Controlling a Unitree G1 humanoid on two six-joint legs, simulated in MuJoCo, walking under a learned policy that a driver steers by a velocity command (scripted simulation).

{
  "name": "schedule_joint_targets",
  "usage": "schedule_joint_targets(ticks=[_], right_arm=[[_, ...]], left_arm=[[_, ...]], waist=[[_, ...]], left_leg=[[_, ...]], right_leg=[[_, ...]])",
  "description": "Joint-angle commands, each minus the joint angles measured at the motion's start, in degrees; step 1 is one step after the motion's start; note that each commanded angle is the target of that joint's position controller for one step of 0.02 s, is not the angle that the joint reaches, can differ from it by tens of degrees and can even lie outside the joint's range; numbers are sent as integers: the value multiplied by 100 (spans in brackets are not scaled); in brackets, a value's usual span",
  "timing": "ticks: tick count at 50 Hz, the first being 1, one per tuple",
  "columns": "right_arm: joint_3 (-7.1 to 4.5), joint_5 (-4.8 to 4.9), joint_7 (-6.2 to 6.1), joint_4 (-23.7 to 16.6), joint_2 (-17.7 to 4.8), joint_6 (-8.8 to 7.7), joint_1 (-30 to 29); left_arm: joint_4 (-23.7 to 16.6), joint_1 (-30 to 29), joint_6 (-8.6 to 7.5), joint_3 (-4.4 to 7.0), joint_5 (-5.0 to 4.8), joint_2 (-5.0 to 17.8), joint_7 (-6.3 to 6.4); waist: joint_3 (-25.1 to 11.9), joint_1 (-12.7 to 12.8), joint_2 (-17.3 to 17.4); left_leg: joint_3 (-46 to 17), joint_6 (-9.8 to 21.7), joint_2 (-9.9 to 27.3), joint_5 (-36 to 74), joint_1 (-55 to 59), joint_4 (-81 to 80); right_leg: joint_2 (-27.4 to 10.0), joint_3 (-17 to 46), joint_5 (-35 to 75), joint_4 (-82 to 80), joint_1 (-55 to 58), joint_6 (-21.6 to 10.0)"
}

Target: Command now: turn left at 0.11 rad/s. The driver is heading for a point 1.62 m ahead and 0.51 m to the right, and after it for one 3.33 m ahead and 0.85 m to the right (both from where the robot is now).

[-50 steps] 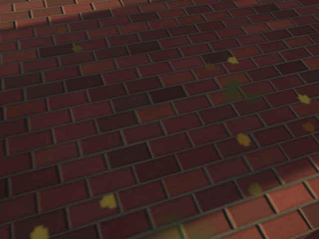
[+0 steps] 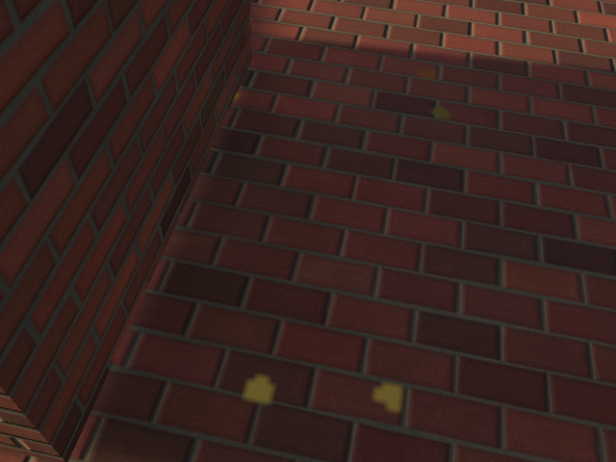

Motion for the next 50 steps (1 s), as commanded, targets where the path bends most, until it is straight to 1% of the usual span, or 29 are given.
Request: schedule_joint_targets(ticks=[1,3,4,5,6,7,9,11,12,14,16,17,18,20,23,25,27,29,30,31,32,33,34,35,36,38,41,44,50], right_arm=[[-178,-28,22,-191,-721,-71,-58],[-80,-13,66,-42,-528,-113,-171],[-47,-53,86,104,-446,-174,87],[-42,-155,90,167,-436,-251,269],[-112,-176,107,142,-589,-307,536],[-159,-95,70,106,-784,-315,136],[-224,28,-22,58,-791,-252,-59],[-258,2,-55,-2,-711,-116,83],[-259,23,-34,-27,-644,-119,119],[-262,141,57,28,-556,-268,467],[-441,142,129,260,-1124,-425,1046],[-432,68,103,259,-1076,-494,1101],[-399,99,75,254,-975,-539,1010],[-365,185,65,243,-883,-535,749],[-403,143,95,259,-1057,-513,531],[-456,207,137,307,-1244,-510,518],[-487,286,187,384,-1355,-490,596],[-428,268,201,418,-1206,-500,668],[-336,149,188,351,-942,-532,693],[-146,-50,191,-123,-307,-631,673],[-203,182,208,-178,-756,-773,438],[-290,374,242,-231,-1073,-840,131],[-265,309,225,-191,-1057,-879,105],[-262,149,186,-93,-1001,-884,148],[-284,65,183,-47,-999,-855,227],[-274,15,207,52,-910,-770,258],[-198,-19,194,-9,-700,-691,-220],[-102,34,248,-143,-486,-720,-939],[-85,110,423,-306,-507,-845,-1709]], left_arm=[[-361,-144,-156,35,-4,343,-56],[-213,139,-218,-18,20,203,-109],[-211,146,-240,-25,86,301,-112],[-295,172,-251,20,105,651,-77],[-305,-68,-245,104,13,1053,-78],[-419,-136,-215,128,-67,967,-114],[-464,-144,-203,97,-42,863,-122],[-475,48,-217,79,-118,745,-89],[-500,139,-213,56,-131,651,-77],[-753,-107,-230,-26,-204,426,-63],[-1130,-639,-303,-90,-236,203,-86],[-1210,-774,-322,-39,-199,422,-96],[-1187,-558,-335,-12,-233,443,-127],[-1164,-423,-345,-58,-241,332,-226],[-1251,-582,-350,-162,-164,143,-400],[-1268,-510,-323,-177,-191,161,-449],[-1268,-313,-281,-121,-198,291,-438],[-1020,592,-216,113,-178,654,-369],[-816,1539,-177,299,-218,997,-299],[-926,1781,-214,407,-192,1851,-224],[-1092,1748,-349,283,-173,1531,-290],[-1044,1488,-444,171,-123,1158,-315],[-1051,1241,-489,118,-99,975,-325],[-1091,900,-487,76,-66,843,-319],[-1138,667,-489,37,2,770,-303],[-1116,549,-519,27,2,738,-240],[-889,863,-526,59,-92,809,-126],[-672,1163,-472,89,-147,850,-42],[-231,1642,-402,82,-190,765,2]], waist=[[-441,-182,917],[-399,53,703],[-400,45,459],[-492,-111,-12],[-471,-502,-626],[-501,-159,-614],[-506,-119,-651],[-544,-195,-765],[-340,-218,-588],[125,-414,117],[303,-588,1088],[377,-647,811],[339,-490,613],[273,-397,691],[110,-426,727],[-15,-400,774],[-107,-243,717],[-545,269,471],[-971,735,5],[-1221,486,-1872],[-1686,692,-1150],[-964,593,-721],[-607,416,-418],[-409,192,-182],[-336,-1,-289],[-338,-116,-333],[-195,-13,-171],[-121,215,-307],[19,511,-376]], left_leg=[[-1244,922,1433,230,196,-773],[-1053,675,1281,110,-114,-616],[-905,393,1091,17,-241,-522],[-591,65,765,-327,-364,-128],[-107,-181,352,-381,-205,-96],[97,-322,261,-59,124,208],[272,-277,302,259,341,568],[416,-184,175,-1095,273,623],[302,-62,240,-1819,124,487],[-520,391,759,-2753,571,-252],[-2721,1207,2405,-3239,1437,-1508],[-3122,1483,2786,-2737,1366,-1580],[-2908,1461,2798,-2306,1488,-1485],[-1803,1064,2375,-1500,1628,-1547],[-189,674,1776,-76,915,-1598],[326,552,1650,-19,576,-1528],[514,458,1769,41,511,-1211],[1068,167,1584,1496,103,252],[1448,-142,1297,1449,-683,1922],[1163,-610,356,-1957,-2841,4266],[-39,-554,248,-1987,-3527,5113],[-62,-399,566,-1453,-3989,5209],[-16,-292,796,-933,-3740,4799],[-30,-295,970,-537,-3318,4310],[-53,-309,1046,-264,-2882,3948],[75,-435,956,41,-2527,3572],[153,-644,771,680,-2601,2595],[177,-701,521,1544,-2262,1307],[173,-459,399,1890,-1944,197]], right_leg=[[-81,-49,-26,-872,523,-64],[-11,-186,966,-2146,1379,-193],[-84,-15,1689,-2533,1765,-282],[-571,539,3083,-2386,2030,-444],[-673,703,3044,-2058,1616,-845],[-590,856,2428,-2173,1198,-1043],[-564,1114,2172,-2239,859,-1078],[-464,1296,574,-2241,652,-1194],[-388,1390,-637,-2208,367,-1234],[-57,1069,-1891,-1735,-825,-1078],[258,75,-879,250,-2176,-815],[-53,356,-1098,1176,-2518,-798],[-178,529,-954,1554,-2723,-797],[-412,425,-483,1312,-2693,-730],[-407,-199,254,325,-1388,-594],[-236,-496,438,-303,-517,-583],[-10,-743,733,-850,108,-713],[461,-1012,784,-1205,1576,-1008],[288,-425,709,-1327,2830,-1267],[-1377,3197,-391,-2524,3896,-2280],[-1872,4940,-1688,-3630,4042,-2700],[-1861,4312,-1662,-3609,3637,-2540],[-1607,3572,-979,-3468,3009,-2364],[-1317,2921,-131,-3353,2411,-2186],[-1057,2467,436,-3415,1950,-2092],[-853,2036,1283,-3543,1596,-2106],[-684,1573,2095,-3547,1495,-2053],[-453,1330,2157,-3439,1388,-1808],[-757,1650,2140,-3162,2048,-1690]])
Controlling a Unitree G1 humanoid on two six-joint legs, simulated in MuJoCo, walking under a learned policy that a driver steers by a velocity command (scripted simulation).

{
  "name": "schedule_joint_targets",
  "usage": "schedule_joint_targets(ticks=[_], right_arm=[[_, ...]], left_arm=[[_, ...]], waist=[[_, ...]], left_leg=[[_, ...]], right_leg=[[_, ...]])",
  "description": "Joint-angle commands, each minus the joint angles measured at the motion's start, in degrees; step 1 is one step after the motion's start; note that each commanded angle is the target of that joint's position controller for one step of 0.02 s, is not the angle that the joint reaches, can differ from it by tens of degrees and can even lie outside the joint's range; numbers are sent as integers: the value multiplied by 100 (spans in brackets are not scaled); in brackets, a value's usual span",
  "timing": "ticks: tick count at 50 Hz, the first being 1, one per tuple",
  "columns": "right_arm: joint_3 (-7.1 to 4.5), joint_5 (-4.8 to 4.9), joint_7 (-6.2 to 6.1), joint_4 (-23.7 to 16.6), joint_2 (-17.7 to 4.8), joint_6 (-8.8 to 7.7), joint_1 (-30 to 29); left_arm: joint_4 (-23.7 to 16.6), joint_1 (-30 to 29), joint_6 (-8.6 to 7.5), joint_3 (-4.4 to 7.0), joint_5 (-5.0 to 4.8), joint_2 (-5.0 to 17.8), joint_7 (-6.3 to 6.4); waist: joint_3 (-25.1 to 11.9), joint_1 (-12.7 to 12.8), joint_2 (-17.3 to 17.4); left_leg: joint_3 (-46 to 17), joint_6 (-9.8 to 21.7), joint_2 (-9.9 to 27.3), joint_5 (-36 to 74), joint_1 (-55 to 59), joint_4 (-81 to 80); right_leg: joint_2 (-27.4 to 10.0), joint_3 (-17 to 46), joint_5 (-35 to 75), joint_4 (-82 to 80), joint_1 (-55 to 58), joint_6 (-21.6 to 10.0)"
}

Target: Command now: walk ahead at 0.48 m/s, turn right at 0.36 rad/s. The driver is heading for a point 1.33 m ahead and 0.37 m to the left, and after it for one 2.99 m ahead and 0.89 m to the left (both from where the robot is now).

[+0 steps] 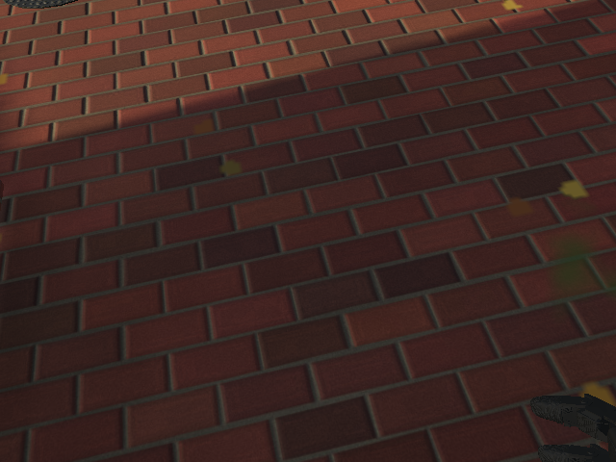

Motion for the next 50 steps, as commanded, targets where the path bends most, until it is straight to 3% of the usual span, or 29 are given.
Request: schedule_joint_targets(ticks=[1,3,4,5,6,7,8,9,10,11,12,14,16,18,20,23,25,27,28,29,30,31,32,33,35,39,44,48,50], right_arm=[[-128,25,67,-544,-477,-161,-755],[-194,32,58,-512,-592,-182,-538],[-274,18,28,-421,-724,-197,-135],[-374,3,-8,-268,-911,-208,612],[-440,-67,-50,-139,-1192,-190,1740],[-551,-19,-15,174,-1495,-121,2365],[-418,180,21,220,-954,-111,2399],[-346,203,-10,159,-741,-73,1938],[-311,120,-29,76,-693,-19,1611],[-290,72,-34,64,-642,20,1452],[-260,14,-54,41,-589,22,1408],[-255,64,-87,66,-559,41,1412],[-301,139,-148,130,-724,59,1462],[-371,171,-206,170,-923,102,1524],[-403,182,-233,236,-1004,158,1756],[-412,241,-253,302,-1006,224,2051],[-423,229,-261,296,-996,263,2065],[-346,175,-250,238,-729,281,2045],[-208,76,-225,105,-336,262,2043],[-91,196,-232,-62,33,196,2777],[-198,332,-259,17,-509,205,2771],[-290,314,-268,0,-815,247,2258],[-308,235,-275,-34,-808,285,1962],[-320,177,-263,-77,-741,311,1804],[-310,195,-206,-138,-535,387,1741],[-238,135,-152,-337,-285,462,1342],[-146,149,27,-550,-187,383,525],[-141,176,145,-837,-245,378,-74],[-203,158,181,-927,-379,396,-60]], left_arm=[[-89,235,-7,256,4,875,56],[-23,212,51,279,33,917,66],[-28,156,73,274,38,917,63],[-72,29,84,231,64,852,49],[-242,-127,70,133,173,660,45],[-178,795,-1,-13,91,152,3],[-164,591,-77,21,30,554,-3],[-323,-189,-136,107,-29,858,-33],[-456,-712,-213,76,34,809,-36],[-548,-984,-287,87,143,748,-52],[-576,-961,-320,89,197,672,-74],[-571,-820,-329,25,217,444,-108],[-678,-1083,-315,-59,253,269,-114],[-783,-1544,-349,-140,256,136,-143],[-840,-1954,-388,-128,197,202,-179],[-934,-2218,-415,-36,120,412,-196],[-939,-2127,-437,54,92,556,-181],[-784,-1385,-447,202,124,751,-123],[-713,-531,-443,306,208,1086,-70],[-589,-159,-337,403,280,1537,-85],[-521,-180,-312,358,200,1157,-131],[-555,-419,-314,256,162,771,-126],[-548,-717,-312,192,190,594,-134],[-507,-929,-308,145,224,435,-146],[-414,-1081,-354,144,256,359,-136],[-147,-976,-433,251,192,575,-119],[96,-852,-359,318,152,850,-72],[320,-543,-249,374,49,1042,-66],[361,-528,-171,411,12,1177,-45]], waist=[[131,31,-815],[73,-96,-990],[-195,-310,-1057],[-770,-714,-1029],[-1715,-1195,-633],[-2525,-844,1188],[-2190,-1001,963],[-1192,-1031,521],[-673,-941,0],[-259,-796,-184],[-230,-626,-73],[-270,-451,152],[-142,-453,213],[-71,-581,200],[-73,-751,193],[-109,-783,232],[-139,-635,302],[-454,-208,269],[-1186,152,-377],[-1844,-145,-2089],[-1519,-100,-1845],[-835,-10,-1209],[-481,-104,-854],[-242,-219,-820],[-68,-380,-987],[47,-393,-690],[210,-138,-528],[373,-15,-506],[224,-160,-628]], left_leg=[[126,174,-103,-78,241,-359],[278,364,-196,-643,604,-478],[470,519,-347,-806,1224,-605],[439,771,-200,-539,2412,-611],[-584,1242,711,-439,4178,-263],[-3300,2273,1997,-1605,6307,-554],[-4088,2176,1982,-2588,6139,-1246],[-3243,1942,1754,-2580,5312,-1391],[-2674,1809,1490,-2008,4469,-1525],[-2331,1797,1291,-1350,3818,-1657],[-2094,1767,1104,-871,3455,-1770],[-1782,1834,907,-431,3147,-1932],[-1447,1863,833,-200,2659,-2053],[-1124,1695,629,-335,2195,-2080],[-1066,1524,545,-498,2000,-2018],[-1403,1304,666,-1114,2195,-1720],[-1642,1147,736,-1364,2312,-1372],[-1500,871,375,-1248,2059,-460],[-1055,647,1,-2021,1464,1170],[-357,354,-599,-3981,-148,2968],[-425,281,-201,-3795,-930,3898],[-416,266,9,-3233,-1079,4166],[-297,233,176,-2793,-895,4088],[-292,209,305,-2519,-745,3866],[-207,193,476,-2216,-371,3585],[-152,103,536,-1668,-563,2834],[217,204,454,-444,-246,1269],[508,434,335,-683,-194,619],[782,645,81,-1211,194,454]], right_leg=[[-1564,1028,2079,-241,90,-576],[-1628,1052,3045,69,363,-495],[-1503,939,4139,538,425,-418],[-1250,700,4735,1420,168,-263],[-943,495,3666,2969,-801,-82],[69,39,-454,5124,-3063,422],[-96,291,-1334,5676,-3785,420],[-451,88,-857,5732,-4108,413],[-666,-141,-461,5484,-4014,399],[-801,-252,-244,5097,-3950,437],[-931,-262,-88,4809,-3659,468],[-986,-386,-102,4177,-3410,595],[-951,-590,-106,3338,-3216,753],[-837,-695,716,2440,-2743,815],[-641,-693,1673,1772,-2298,864],[-560,-482,1962,1202,-1906,812],[-580,-468,1697,991,-1536,674],[-742,-488,1345,714,-382,399],[-1720,435,858,664,858,33],[-2975,2834,-194,109,2178,-804],[-3051,3655,-1525,-275,1907,-943],[-2777,2793,-1383,-347,1330,-731],[-2496,1946,-519,-382,736,-584],[-2245,1361,167,-495,300,-522],[-2000,559,938,-766,-209,-448],[-2069,-226,1938,-1029,-206,-599],[-1958,-1159,2274,-1100,-62,-442],[-2122,-1510,2683,-899,497,-299],[-2148,-1742,4141,-386,752,-182]])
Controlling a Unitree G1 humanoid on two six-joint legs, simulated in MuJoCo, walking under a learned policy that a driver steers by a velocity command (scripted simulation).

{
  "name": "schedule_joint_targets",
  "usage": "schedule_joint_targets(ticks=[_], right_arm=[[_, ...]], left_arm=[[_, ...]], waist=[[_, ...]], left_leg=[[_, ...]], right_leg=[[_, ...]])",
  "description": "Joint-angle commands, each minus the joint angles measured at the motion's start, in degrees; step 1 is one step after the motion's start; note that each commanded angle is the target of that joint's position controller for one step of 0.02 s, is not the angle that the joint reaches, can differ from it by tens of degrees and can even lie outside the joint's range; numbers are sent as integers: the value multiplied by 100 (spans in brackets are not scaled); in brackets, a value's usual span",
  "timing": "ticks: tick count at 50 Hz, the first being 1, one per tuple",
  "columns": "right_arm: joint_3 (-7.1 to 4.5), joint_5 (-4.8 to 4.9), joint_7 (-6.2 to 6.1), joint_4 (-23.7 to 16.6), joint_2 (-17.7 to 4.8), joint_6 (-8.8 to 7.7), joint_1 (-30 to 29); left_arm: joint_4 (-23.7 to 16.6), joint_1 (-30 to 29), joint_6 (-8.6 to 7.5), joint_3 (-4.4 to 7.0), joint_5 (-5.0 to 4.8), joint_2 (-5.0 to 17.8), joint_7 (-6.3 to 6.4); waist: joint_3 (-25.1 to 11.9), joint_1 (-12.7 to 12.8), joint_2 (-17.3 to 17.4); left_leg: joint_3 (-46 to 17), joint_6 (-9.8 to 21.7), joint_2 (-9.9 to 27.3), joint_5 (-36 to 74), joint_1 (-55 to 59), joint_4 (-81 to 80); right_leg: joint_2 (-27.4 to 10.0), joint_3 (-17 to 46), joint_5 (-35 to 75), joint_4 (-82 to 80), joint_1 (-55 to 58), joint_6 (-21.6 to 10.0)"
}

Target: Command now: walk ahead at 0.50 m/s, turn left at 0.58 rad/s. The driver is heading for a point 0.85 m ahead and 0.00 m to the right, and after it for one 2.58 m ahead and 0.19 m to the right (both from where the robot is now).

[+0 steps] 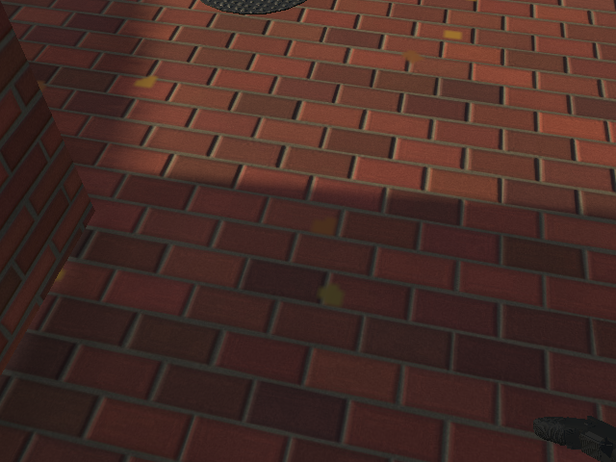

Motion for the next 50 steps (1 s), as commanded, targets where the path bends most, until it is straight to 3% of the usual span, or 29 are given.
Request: schedule_joint_targets(ticks=[1,2,3,4,5,6,7,8,9,10,13,16,19,22,25,26,27,28,29,30,31,32,33,35,38,41,44,47,50], right_arm=[[-193,-25,51,-551,-559,-47,-178],[-310,-28,32,-441,-760,-22,380],[-494,-5,-41,-190,-1058,13,1351],[-640,38,-174,-21,-1532,83,2115],[-630,30,-159,-184,-1962,-11,1838],[-506,7,-131,-219,-1417,-85,1977],[-430,-20,-127,-150,-1195,-154,1751],[-385,-9,-135,-169,-1065,-183,1409],[-343,-45,-151,-225,-934,-187,1078],[-297,-116,-174,-289,-832,-195,901],[-312,-95,-255,-159,-885,-240,909],[-350,-56,-358,16,-1018,-215,1151],[-327,-32,-395,206,-991,-193,1456],[-309,-3,-390,425,-978,-192,1777],[-327,-50,-388,550,-1028,-154,1820],[-329,-52,-383,571,-1032,-134,1775],[-299,-60,-380,572,-965,-119,1718],[-222,-127,-391,529,-806,-109,1746],[-114,-125,-391,434,-524,-170,2338],[-73,-112,-386,436,-499,-245,2434],[-165,-35,-358,321,-946,-309,1857],[-163,-1,-339,194,-958,-365,1268],[-147,-78,-327,99,-870,-419,942],[-165,-220,-328,91,-743,-453,999],[-124,-248,-345,94,-566,-417,966],[-51,-232,-352,-35,-398,-418,322],[-24,-170,-293,-120,-350,-475,-242],[-57,-111,-230,-219,-439,-542,-636],[-150,-74,-215,-198,-634,-608,-516]], left_arm=[[-304,-185,34,290,-77,1200,65],[-313,-212,81,304,-94,1266,91],[-352,-249,97,262,-100,1183,121],[-481,-47,56,98,120,755,118],[-841,308,-117,-110,211,200,32],[-900,-468,-284,10,-14,801,-40],[-1068,-840,-367,28,-154,890,-66],[-1004,-841,-402,3,-57,802,-23],[-960,-800,-389,32,88,814,11],[-930,-686,-326,52,133,822,2],[-931,-689,-169,5,196,597,9],[-1125,-1383,-150,-89,202,368,6],[-1196,-1953,-211,-170,130,224,-99],[-1292,-2243,-271,-130,60,381,-188],[-1288,-2082,-281,-67,43,546,-233],[-1253,-1901,-282,-43,42,584,-228],[-1116,-1424,-284,34,62,697,-203],[-964,-664,-291,114,98,902,-187],[-889,26,-282,237,171,1404,-198],[-693,361,-223,229,-6,1226,-275],[-761,109,-201,102,-102,852,-284],[-857,-205,-152,54,-18,704,-258],[-880,-384,-115,29,45,661,-247],[-936,-534,-104,-15,98,546,-197],[-884,-440,-94,15,27,617,-117],[-771,-235,-40,89,-21,804,-10],[-657,50,43,110,-59,837,60],[-563,306,123,117,-93,811,93],[-568,241,194,152,-88,829,120]], waist=[[-125,-441,-713],[-474,-792,-733],[-967,-1311,-593],[-1490,-1455,327],[-2222,-828,1292],[-2233,-1342,503],[-1370,-1261,365],[-935,-980,-127],[-681,-753,-158],[-607,-569,-24],[-475,-462,8],[-266,-682,71],[-234,-986,204],[-129,-1104,270],[-71,-996,461],[-99,-884,498],[-367,-627,403],[-1069,-306,167],[-2051,-324,-978],[-2193,-266,-1984],[-1421,-179,-1270],[-810,-175,-722],[-315,-269,-399],[-293,-524,-545],[-373,-590,-720],[-241,-412,-659],[-206,-216,-692],[-191,-134,-702],[-215,-320,-883]], left_leg=[[469,329,-420,-671,557,-170],[596,496,-661,-779,1346,-301],[523,727,-834,-438,2817,-644],[-1034,1109,189,-230,4620,-631],[-4472,2219,1478,-1594,5993,-1451],[-4557,2045,1479,-2004,5897,-1996],[-3710,1810,1290,-1585,5199,-2091],[-3070,1616,1019,-947,4340,-2095],[-2615,1505,805,-287,3635,-2157],[-2377,1480,662,133,3182,-2288],[-1905,1546,479,916,2432,-2466],[-1528,1308,166,723,2098,-2451],[-1369,1069,79,90,2012,-2422],[-1703,1029,382,-207,2517,-2172],[-1883,921,763,314,3228,-1875],[-1825,854,771,880,3364,-1666],[-1579,738,545,1882,3437,-1064],[-1237,572,257,2082,3116,97],[-750,129,-459,525,1379,2093],[-639,-154,-933,-2690,-44,3327],[-914,-92,-562,-2581,-711,3685],[-791,-55,-349,-2148,-774,3575],[-673,-61,-204,-1860,-773,3193],[-652,-141,6,-1428,-260,2444],[-468,-384,-56,-1264,-38,1663],[-440,-555,-179,-317,156,511],[-452,-603,-382,508,582,-353],[-549,-548,-516,557,833,-809],[-617,-366,-530,61,1280,-1152]], right_leg=[[-1582,320,5356,612,66,-734],[-1508,186,6068,1467,-34,-651],[-1315,39,5831,2703,-699,-467],[-981,63,2672,4559,-2357,-216],[185,1002,-1543,6227,-4517,40],[-49,1847,-1247,6552,-5096,-26],[-262,1752,-644,6267,-5369,-115],[-499,1741,-193,5796,-5056,-112],[-636,1740,67,5343,-4666,-44],[-721,1775,245,5177,-4306,10],[-654,1603,566,4579,-4010,273],[-465,1543,1673,3315,-3936,394],[-231,1447,2730,2150,-3387,353],[-223,1584,2709,1684,-3405,177],[-241,1523,1959,1521,-3481,-145],[-173,1396,1690,1430,-3264,-282],[-5,1221,1658,1243,-2617,-469],[-327,1567,2014,1430,-1386,-771],[-1447,3582,1727,1428,772,-1648],[-2021,5639,280,396,1473,-2122],[-1944,5602,-658,153,1024,-1852],[-1705,4895,-465,88,312,-1650],[-1471,4376,155,-22,-365,-1605],[-1079,3830,1110,-164,-880,-1503],[-908,3372,1949,-269,-1189,-1602],[-725,3040,2098,-281,-1509,-1471],[-612,3009,1892,-167,-1686,-1309],[-701,3338,1690,104,-1479,-1237],[-812,3761,1721,498,-1195,-1114]])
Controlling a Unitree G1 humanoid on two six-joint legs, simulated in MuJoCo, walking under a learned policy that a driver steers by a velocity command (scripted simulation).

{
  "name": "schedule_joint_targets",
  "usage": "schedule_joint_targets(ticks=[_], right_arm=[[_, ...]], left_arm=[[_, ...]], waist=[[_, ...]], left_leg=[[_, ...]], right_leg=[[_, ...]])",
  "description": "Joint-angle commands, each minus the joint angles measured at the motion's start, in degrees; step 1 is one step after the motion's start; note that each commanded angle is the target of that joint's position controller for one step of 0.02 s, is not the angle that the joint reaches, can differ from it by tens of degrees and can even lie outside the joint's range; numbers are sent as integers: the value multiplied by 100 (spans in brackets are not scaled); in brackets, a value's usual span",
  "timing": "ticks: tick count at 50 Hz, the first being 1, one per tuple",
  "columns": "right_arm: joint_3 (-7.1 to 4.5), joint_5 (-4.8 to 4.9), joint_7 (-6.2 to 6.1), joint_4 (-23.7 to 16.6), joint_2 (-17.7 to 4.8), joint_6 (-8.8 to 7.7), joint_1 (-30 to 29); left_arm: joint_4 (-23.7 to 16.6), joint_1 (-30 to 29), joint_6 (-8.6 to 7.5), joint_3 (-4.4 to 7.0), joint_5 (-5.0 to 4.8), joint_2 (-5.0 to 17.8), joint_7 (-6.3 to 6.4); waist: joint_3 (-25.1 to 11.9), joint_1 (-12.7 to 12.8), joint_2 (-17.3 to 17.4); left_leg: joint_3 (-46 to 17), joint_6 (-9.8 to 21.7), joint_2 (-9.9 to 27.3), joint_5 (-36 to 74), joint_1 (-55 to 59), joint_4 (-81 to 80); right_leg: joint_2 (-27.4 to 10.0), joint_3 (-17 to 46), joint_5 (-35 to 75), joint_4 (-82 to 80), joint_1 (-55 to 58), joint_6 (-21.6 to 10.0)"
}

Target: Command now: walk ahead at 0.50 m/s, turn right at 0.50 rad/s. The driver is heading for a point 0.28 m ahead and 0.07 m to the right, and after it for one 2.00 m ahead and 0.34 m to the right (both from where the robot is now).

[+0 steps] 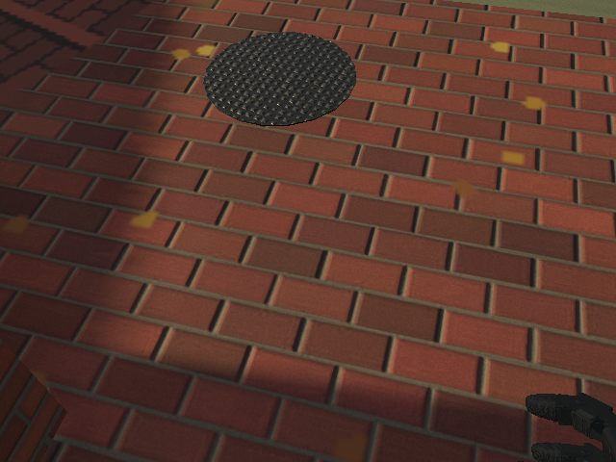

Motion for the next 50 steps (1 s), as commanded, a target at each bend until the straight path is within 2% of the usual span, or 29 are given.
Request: schedule_joint_targets(ticks=[1,2,3,4,5,6,7,8,9,11,14,18,23,24,25,26,27,28,29,30,31,34,41,44,45,46,47,48,50], right_arm=[[-299,45,-20,-342,-769,-162,83],[-385,3,-67,-226,-927,-177,618],[-479,-78,-128,-143,-1233,-174,1503],[-576,-100,-122,43,-1600,-68,1986],[-490,-13,-88,17,-1174,-23,1864],[-393,-29,-104,-54,-827,0,1552],[-338,-84,-100,-87,-699,26,1238],[-303,-97,-84,-51,-578,49,1026],[-273,-113,-81,-17,-509,57,902],[-304,-87,-80,104,-592,57,777],[-403,-60,-159,243,-896,138,661],[-419,22,-226,374,-1035,259,589],[-504,221,-197,515,-1292,346,685],[-498,252,-204,523,-1254,362,664],[-451,183,-189,592,-1086,353,961],[-318,-149,-157,416,-755,335,1201],[-228,-206,-114,307,-712,350,1311],[-338,-48,-87,393,-1088,405,998],[-335,50,-105,327,-1067,452,800],[-328,4,-170,397,-973,502,793],[-349,-48,-228,386,-1022,552,764],[-296,-20,-236,539,-834,622,1073],[-194,0,-156,441,-687,656,807],[-168,-45,-56,536,-562,582,1093],[-164,-147,-43,521,-642,558,1113],[-241,-230,-78,476,-1086,514,1131],[-204,-284,-70,569,-1041,488,779],[-97,-273,-60,377,-733,424,291],[-101,-137,-81,509,-760,352,394]], left_arm=[[-357,-214,3,255,-7,915,47],[-415,-296,-1,205,20,762,30],[-541,-360,-27,90,109,449,3],[-681,388,-74,-29,-13,81,8],[-617,389,-71,59,-59,619,35],[-644,-116,-33,170,-22,942,46],[-687,-385,18,202,40,945,67],[-745,-508,57,237,112,915,71],[-772,-449,119,254,100,816,47],[-857,-464,222,192,54,517,12],[-1072,-783,277,122,73,361,-44],[-1247,-1237,246,114,95,400,-210],[-1535,-1467,314,256,113,675,-337],[-1489,-1194,311,321,129,765,-318],[-1389,-728,306,455,151,1077,-236],[-1481,-427,322,597,185,1769,-88],[-1684,-640,273,520,287,1772,-110],[-1710,-768,229,418,228,1333,-171],[-1666,-1032,188,358,171,1166,-169],[-1640,-1221,200,343,106,1081,-148],[-1666,-1439,238,327,86,1065,-109],[-1701,-1680,278,297,239,1001,-36],[-1422,-1611,360,237,228,922,-6],[-1301,-1729,391,121,168,702,-23],[-1169,-1470,368,55,181,515,-24],[-1119,-1144,336,26,235,376,20],[-1252,-1318,333,77,207,460,67],[-1140,-1391,343,139,266,717,121],[-1003,-1561,397,131,312,537,163]], waist=[[-183,-557,-859],[-534,-837,-801],[-1315,-1233,-291],[-1997,-964,1384],[-1582,-982,1226],[-863,-1041,659],[-499,-923,265],[-309,-785,187],[-287,-626,345],[-243,-546,612],[-344,-560,524],[-452,-689,385],[-417,-637,363],[-533,-462,260],[-821,-304,-173],[-1286,-399,-1645],[-2122,-466,-1923],[-1961,-232,-977],[-1396,-386,-750],[-1064,-510,-409],[-872,-625,-512],[-949,-784,-813],[-797,-542,-1008],[-676,-781,-930],[-628,-762,-690],[-624,-520,262],[-310,-328,1209],[-110,-356,966],[-130,-476,820]], left_leg=[[145,239,-77,-223,1163,-382],[104,434,109,-240,2083,-497],[-721,822,1033,-592,3520,-335],[-3027,1696,2264,-1632,5201,-633],[-3640,1722,2465,-2042,4880,-882],[-2737,1536,2219,-1084,4179,-871],[-1859,1428,1988,422,3530,-830],[-1271,1378,1776,1601,3044,-796],[-784,1302,1603,2174,2691,-830],[-199,1377,1426,2520,2266,-1073],[288,1506,1500,2625,2202,-1265],[923,1342,1417,2243,2213,-1231],[1060,1080,1592,2079,2602,-345],[1245,914,1426,2184,2487,247],[1462,605,1048,1725,2064,1250],[1663,120,449,-1474,475,3123],[714,-59,-279,-4055,-618,4469],[155,-24,22,-3704,-712,4700],[185,41,159,-3279,-809,4521],[192,19,281,-2933,-782,4113],[197,-23,323,-2650,-551,3713],[399,-195,162,-2301,178,3128],[385,-123,176,-1941,907,1614],[557,128,116,-1165,1730,104],[300,278,355,-708,2091,-431],[-647,601,1260,-164,2248,-795],[-1290,1226,1721,-832,1170,-1189],[-1134,1212,1542,-1324,847,-1345],[-593,770,1017,-1869,1066,-1188]], right_leg=[[-1318,1355,1717,57,-387,-560],[-1059,1169,1956,670,-613,-395],[-740,726,1320,2154,-1292,-196],[41,-92,-1278,3832,-3183,162],[-388,-101,-1580,4681,-3914,275],[-554,-108,-1136,4969,-4000,378],[-695,-283,-855,4984,-3779,498],[-798,-359,-737,4826,-3630,584],[-924,-426,-659,4673,-3374,626],[-945,-721,-459,4306,-3147,731],[-1038,-860,263,3449,-3042,781],[-981,-1080,1344,2263,-2439,595],[-771,-1304,904,1244,-2025,192],[-590,-1417,1225,763,-1490,43],[-555,-1202,2382,371,-535,-200],[-1999,693,5377,633,939,-886],[-2976,2486,4816,297,1486,-2090],[-2646,1962,4039,102,1067,-1833],[-2314,1390,3455,71,544,-1473],[-2011,1083,2834,-25,90,-1171],[-1827,900,2492,-128,-384,-1039],[-1594,529,2638,-207,-995,-1036],[-1617,790,1093,-204,-1275,-964],[-1433,768,754,87,-1488,-642],[-1197,620,464,267,-1671,-305],[-623,115,-275,1043,-1848,114],[-297,-493,-639,1116,-1570,347],[-482,-466,-325,1201,-1116,458],[-492,-512,481,769,-849,496]])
